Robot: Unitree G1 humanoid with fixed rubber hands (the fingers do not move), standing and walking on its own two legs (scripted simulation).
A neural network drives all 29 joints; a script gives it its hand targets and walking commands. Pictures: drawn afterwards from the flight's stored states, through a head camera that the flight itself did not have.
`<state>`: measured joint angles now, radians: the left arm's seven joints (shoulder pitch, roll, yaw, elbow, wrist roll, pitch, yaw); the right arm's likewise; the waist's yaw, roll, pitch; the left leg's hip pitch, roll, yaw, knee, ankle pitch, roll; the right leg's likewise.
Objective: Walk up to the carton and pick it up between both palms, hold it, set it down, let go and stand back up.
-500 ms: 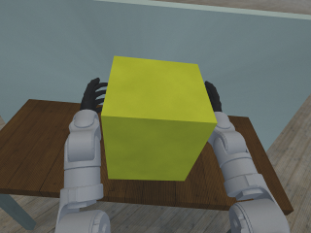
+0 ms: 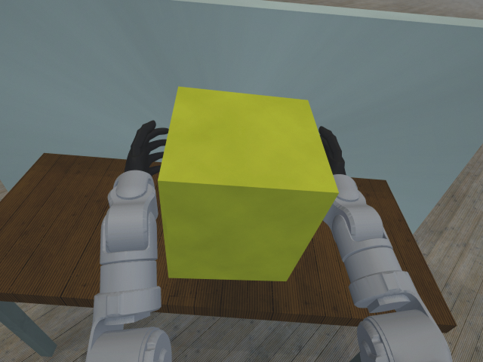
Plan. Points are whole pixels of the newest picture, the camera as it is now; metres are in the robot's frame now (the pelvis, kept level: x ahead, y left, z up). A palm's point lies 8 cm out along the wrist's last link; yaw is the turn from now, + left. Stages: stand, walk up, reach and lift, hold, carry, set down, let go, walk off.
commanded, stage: hold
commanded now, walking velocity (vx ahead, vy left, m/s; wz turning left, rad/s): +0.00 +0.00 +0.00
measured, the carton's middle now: (236, 191) +0.36 +0.00 +0.13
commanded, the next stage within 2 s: set down in 0.54 s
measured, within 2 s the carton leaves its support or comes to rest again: neither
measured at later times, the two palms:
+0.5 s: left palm (134, 169) +0.35 +0.16 +0.19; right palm (325, 170) +0.36 -0.14 +0.18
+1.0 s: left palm (139, 178) +0.36 +0.16 +0.16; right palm (320, 184) +0.37 -0.14 +0.14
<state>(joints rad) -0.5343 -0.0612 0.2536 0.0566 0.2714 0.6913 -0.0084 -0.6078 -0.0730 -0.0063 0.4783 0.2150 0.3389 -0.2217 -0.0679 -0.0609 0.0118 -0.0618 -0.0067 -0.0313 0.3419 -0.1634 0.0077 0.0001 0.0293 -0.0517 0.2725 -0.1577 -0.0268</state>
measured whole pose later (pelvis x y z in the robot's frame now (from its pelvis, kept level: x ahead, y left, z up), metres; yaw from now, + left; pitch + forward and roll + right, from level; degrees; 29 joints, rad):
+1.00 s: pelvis +0.00 +0.00 +0.00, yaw +0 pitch -8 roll +0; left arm -0.55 -0.11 0.31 0.22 0.35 0.48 -0.05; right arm -0.59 0.00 -0.14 0.69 0.01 0.03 -0.14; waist -0.01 -0.07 0.05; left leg -0.01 -0.01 -0.02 0.31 -0.16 0.01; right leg 0.03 0.02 -0.05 0.27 -0.17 -0.03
